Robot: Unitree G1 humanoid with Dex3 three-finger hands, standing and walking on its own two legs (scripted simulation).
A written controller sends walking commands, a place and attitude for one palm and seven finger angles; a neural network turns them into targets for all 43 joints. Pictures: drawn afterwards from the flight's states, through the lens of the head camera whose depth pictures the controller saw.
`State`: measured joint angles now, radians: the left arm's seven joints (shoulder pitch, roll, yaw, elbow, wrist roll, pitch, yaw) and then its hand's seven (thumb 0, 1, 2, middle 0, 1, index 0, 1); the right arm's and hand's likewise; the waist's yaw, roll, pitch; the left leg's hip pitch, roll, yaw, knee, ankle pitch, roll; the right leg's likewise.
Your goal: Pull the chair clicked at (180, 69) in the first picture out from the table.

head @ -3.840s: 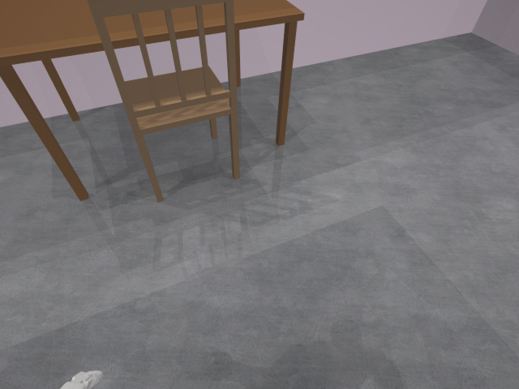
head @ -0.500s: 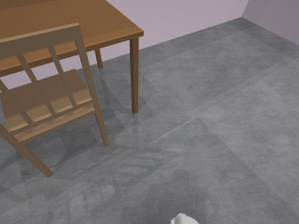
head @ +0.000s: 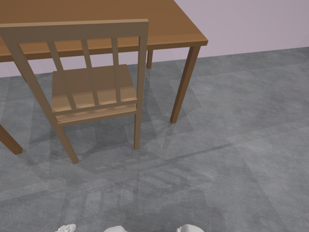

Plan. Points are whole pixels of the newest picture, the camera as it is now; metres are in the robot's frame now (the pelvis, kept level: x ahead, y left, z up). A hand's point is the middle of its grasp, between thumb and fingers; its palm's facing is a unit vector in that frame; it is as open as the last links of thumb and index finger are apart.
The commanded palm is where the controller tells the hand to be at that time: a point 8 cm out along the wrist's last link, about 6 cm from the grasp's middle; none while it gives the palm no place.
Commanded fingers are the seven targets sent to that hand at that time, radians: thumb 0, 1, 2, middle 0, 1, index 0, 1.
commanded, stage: turn to face it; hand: left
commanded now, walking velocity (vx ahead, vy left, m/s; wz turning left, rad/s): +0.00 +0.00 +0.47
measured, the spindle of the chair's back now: (91, 76) +0.66 +0.28 -0.05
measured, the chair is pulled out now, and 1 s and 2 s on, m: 0.00 0.00 0.00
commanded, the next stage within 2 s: take the last steps up to it in 0.44 s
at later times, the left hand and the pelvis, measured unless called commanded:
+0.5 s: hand out of the picture +0.03 +0.16 -0.13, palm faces +0.24 -0.92 -0.29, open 7.4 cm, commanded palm none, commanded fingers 0.00 0.90 0.90 -0.20 -0.30 -0.20 -0.30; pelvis +0.01 -0.05 +0.02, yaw +13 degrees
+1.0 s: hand out of the picture -0.09 +0.16 -0.15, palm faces +0.37 -0.91 -0.19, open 7.4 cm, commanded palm none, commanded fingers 0.00 0.90 0.90 -0.20 -0.30 -0.20 -0.30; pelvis +0.02 -0.01 +0.02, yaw +18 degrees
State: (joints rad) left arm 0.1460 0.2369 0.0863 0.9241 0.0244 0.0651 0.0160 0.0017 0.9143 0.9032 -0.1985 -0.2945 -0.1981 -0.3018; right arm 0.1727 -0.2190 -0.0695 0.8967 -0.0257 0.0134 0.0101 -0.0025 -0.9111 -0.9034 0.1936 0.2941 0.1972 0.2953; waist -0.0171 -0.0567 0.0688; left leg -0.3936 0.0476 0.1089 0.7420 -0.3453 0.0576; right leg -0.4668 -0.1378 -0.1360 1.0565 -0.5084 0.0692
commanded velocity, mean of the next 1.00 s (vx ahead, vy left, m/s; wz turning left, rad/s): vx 0.14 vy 0.01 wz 0.18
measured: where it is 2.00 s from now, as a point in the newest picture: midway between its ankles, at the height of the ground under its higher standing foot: (138, 227)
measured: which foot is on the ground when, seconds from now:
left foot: down 0.00-0.40, up 0.42-0.86, down 0.88-1.00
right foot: up 0.00-0.38, down 0.40-0.88, up 0.90-1.00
